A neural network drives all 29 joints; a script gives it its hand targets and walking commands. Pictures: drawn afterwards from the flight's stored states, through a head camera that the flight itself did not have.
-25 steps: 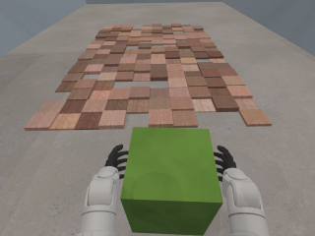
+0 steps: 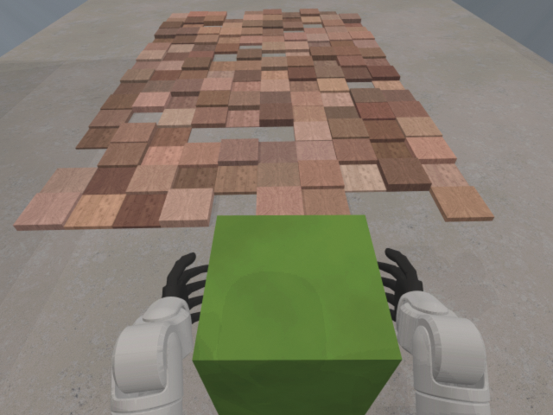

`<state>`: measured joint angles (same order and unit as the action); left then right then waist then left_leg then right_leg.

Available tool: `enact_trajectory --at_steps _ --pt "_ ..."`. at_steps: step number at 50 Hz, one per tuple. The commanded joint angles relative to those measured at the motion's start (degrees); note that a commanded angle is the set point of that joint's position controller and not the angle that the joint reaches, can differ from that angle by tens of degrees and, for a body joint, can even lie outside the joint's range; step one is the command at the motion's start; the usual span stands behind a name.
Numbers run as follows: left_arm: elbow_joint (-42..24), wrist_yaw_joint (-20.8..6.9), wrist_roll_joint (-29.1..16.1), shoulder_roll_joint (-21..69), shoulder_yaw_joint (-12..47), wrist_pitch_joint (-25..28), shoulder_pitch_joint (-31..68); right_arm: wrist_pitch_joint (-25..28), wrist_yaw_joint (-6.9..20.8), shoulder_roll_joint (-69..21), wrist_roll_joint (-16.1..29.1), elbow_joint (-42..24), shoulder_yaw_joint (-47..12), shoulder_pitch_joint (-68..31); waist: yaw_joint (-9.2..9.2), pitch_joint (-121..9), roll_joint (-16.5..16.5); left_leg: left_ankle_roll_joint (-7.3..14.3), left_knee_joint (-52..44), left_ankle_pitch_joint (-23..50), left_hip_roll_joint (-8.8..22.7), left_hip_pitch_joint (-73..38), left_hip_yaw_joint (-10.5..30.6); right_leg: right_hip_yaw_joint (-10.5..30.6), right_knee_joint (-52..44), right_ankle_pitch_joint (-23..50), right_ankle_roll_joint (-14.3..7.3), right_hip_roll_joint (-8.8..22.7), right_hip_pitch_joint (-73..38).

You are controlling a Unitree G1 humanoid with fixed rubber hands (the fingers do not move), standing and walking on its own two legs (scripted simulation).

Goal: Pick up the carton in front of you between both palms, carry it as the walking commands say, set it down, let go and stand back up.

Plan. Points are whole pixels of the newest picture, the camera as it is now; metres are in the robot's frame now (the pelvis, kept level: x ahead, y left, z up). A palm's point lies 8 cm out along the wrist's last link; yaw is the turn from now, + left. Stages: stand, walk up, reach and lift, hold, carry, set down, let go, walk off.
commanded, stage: carry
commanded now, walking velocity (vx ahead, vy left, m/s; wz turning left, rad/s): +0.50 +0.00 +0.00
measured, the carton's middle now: (291, 322) +0.27 +0.01 +0.01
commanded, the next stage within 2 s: none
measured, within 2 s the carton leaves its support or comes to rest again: neither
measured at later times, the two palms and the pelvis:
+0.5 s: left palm (236, 175) +0.54 +0.12 +0.08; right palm (387, 168) +0.58 -0.17 +0.07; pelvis +0.31 -0.05 +0.02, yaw +4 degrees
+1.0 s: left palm (240, 65) +0.94 +0.16 +0.13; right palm (353, 66) +0.93 -0.14 +0.13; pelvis +0.64 +0.01 +0.01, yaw +0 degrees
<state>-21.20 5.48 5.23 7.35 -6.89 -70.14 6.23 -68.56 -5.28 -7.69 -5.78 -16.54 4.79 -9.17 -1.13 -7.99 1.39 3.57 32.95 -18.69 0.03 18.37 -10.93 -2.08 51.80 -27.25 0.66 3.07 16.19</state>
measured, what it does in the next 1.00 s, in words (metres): walks ahead: right foot, then left foot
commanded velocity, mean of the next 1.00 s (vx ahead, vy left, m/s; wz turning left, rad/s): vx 0.50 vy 0.00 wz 0.00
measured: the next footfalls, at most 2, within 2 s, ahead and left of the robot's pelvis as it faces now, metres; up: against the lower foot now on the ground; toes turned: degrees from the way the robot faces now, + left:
right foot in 0.30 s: +0.37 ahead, -0.11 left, +0.00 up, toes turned -10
left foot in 0.82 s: +0.72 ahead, +0.09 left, +0.00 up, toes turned +13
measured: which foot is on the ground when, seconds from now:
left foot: down 0.00-0.32, up 0.34-0.80, down 0.82-1.00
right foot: up 0.00-0.28, down 0.30-0.86, up 0.88-1.00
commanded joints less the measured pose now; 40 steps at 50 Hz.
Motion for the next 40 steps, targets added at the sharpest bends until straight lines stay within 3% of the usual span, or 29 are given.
enact_trajectory --at_steps 1,2,4,7,10,12,14,15,16,17,18,20,22,24,29,34,37,39,40 --pt "-4.2 -15.3 -25.2 49.1 43.2 -0.2 32.6 -0.8 12.5 -49.5 21.2 -7.6 -37.4 -26.0 2.59 -11.8 -5.9 10.1 -15.0 26.6 22.5 -35.0 32.9 0.0 17.1 -0.1 -1.2 1.7 31.5" --pt "-2.7 -15.3 -24.7 49.7 42.6 -0.2 30.6 -1.1 12.6 -49.9 21.7 -7.8 -38.1 -26.3 2.47 -10.5 -3.1 7.9 -16.4 24.9 21.2 -33.8 29.0 -0.2 13.3 2.1 -1.2 2.7 32.4" --pt "-0.9 -14.8 -23.2 50.5 41.6 0.0 27.5 -1.5 13.3 -50.2 22.6 -7.6 -39.0 -25.8 2.61 -8.5 -5.0 4.8 -18.4 28.4 17.8 -32.6 21.3 -2.7 4.6 6.0 -0.6 2.1 31.6" --pt "0.6 -13.7 -19.8 50.9 40.7 0.6 23.6 -1.5 14.8 -49.8 24.0 -7.2 -40.0 -24.5 2.34 -7.4 -7.9 3.5 -19.1 30.9 14.3 -27.7 12.3 -6.4 -7.3 12.9 -0.2 -0.2 24.9" --pt "0.1 -13.0 -18.2 50.6 40.5 1.0 23.8 -1.3 15.8 -48.8 24.3 -6.6 -40.2 -24.4 2.17 -3.4 -10.9 1.8 -20.4 33.2 12.6 -19.7 6.4 -11.0 -18.4 20.6 -1.2 -2.4 14.9" --pt "-0.7 -13.0 -18.3 50.2 40.4 1.1 24.2 -1.2 16.1 -48.1 24.2 -6.8 -40.1 -24.4 1.61 -4.4 -12.1 0.5 -15.3 41.0 12.7 -15.9 2.9 -13.0 -20.2 24.7 -2.2 -3.8 3.4" --pt "-0.3 -13.3 -18.6 49.8 40.1 1.1 23.3 -1.3 16.0 -47.0 23.8 -7.0 -39.8 -24.2 0.25 -9.1 -9.9 -1.9 -1.3 42.3 9.8 -10.7 -1.7 -16.0 -22.5 19.8 -2.5 -6.5 -13.1" --pt "-0.3 -13.6 -18.9 49.8 39.9 1.0 23.9 -1.2 16.0 -46.2 23.5 -6.8 -39.5 -24.6 -0.70 -11.8 -6.7 -2.7 9.4 31.5 8.4 -3.3 -0.7 -10.3 -22.2 14.4 -2.4 -1.6 -22.7" --pt "0.5 -13.9 -18.9 48.9 39.6 1.0 24.5 -1.6 15.9 -47.0 23.5 -7.3 -39.9 -25.4 -0.57 -15.0 7.7 -5.2 28.2 13.1 2.9 10.6 0.6 21.3 -31.6 -3.7 -8.8 16.9 -30.4" --pt "2.1 -14.1 -19.7 50.4 40.1 1.2 23.9 -1.6 16.0 -47.1 23.3 -7.0 -40.0 -25.8 -0.43 -14.4 13.2 -4.7 38.9 -5.9 -0.9 18.0 6.8 36.7 -41.9 -1.3 -13.0 22.5 -30.0" --pt "0.7 -14.4 -20.7 52.1 41.0 1.6 25.1 -1.2 16.0 -48.8 23.5 -6.5 -40.4 -26.3 -0.19 -13.2 9.0 -2.7 43.7 -5.6 3.1 19.6 11.3 31.1 -41.2 4.8 -13.1 22.2 -26.6" --pt "-1.0 -15.0 -22.1 55.5 42.6 2.6 28.1 0.2 16.1 -52.3 23.3 -6.1 -40.6 -26.5 0.38 -12.5 -0.1 -1.5 41.0 0.0 7.5 18.5 12.1 19.8 -39.8 14.6 -10.7 18.3 -19.5" --pt "-2.0 -15.5 -23.4 57.2 43.9 3.4 28.9 1.4 15.7 -54.8 22.6 -5.4 -40.8 -24.6 0.59 -12.9 1.3 -2.2 35.3 3.6 8.2 15.5 10.8 11.4 -40.5 15.2 -8.0 15.3 -15.3" --pt "-2.1 -16.1 -23.8 56.8 44.3 3.9 27.0 2.5 15.0 -55.6 21.2 -4.3 -40.8 -21.1 0.39 -12.8 2.9 -2.9 29.9 5.5 7.6 16.1 8.5 6.5 -41.7 15.0 -7.7 13.9 -15.1" --pt "-3.2 -16.9 -23.9 53.4 44.4 4.3 23.9 3.4 13.7 -53.9 20.1 -5.8 -41.4 -19.0 0.40 -7.9 5.3 -4.2 15.0 11.9 6.4 22.4 4.0 -0.1 -42.4 27.5 -8.0 11.7 -20.3" --pt "-5.6 -15.8 -22.7 48.3 42.1 2.7 23.2 1.3 13.2 -49.4 21.8 -10.3 -41.8 -21.3 0.03 -3.5 5.8 -3.2 3.2 16.9 4.6 20.8 0.5 -5.1 -40.8 38.0 -7.7 10.2 -22.7" --pt "-8.3 -14.8 -22.3 45.4 41.3 1.1 26.0 -0.6 13.3 -46.3 23.3 -13.6 -41.4 -25.1 -0.33 -0.8 6.9 -1.5 -2.1 18.6 3.1 16.4 -1.4 -6.4 -40.1 42.3 -7.1 10.2 -23.5" --pt "-10.0 -14.1 -22.4 43.3 40.7 -0.3 28.1 -2.1 13.1 -44.1 23.8 -14.5 -40.2 -26.7 0.57 -3.0 7.6 -0.5 -3.6 16.9 1.1 8.0 -3.3 -8.3 -33.5 54.7 -6.1 10.3 -24.2" --pt "-10.5 -13.8 -22.5 42.0 40.4 -1.2 28.8 -2.9 13.1 -43.0 23.7 -14.3 -39.3 -26.8 1.29 -5.7 6.9 -0.4 -5.6 15.2 -1.4 -0.3 -5.7 -10.9 -25.9 58.6 -4.9 9.0 -22.8"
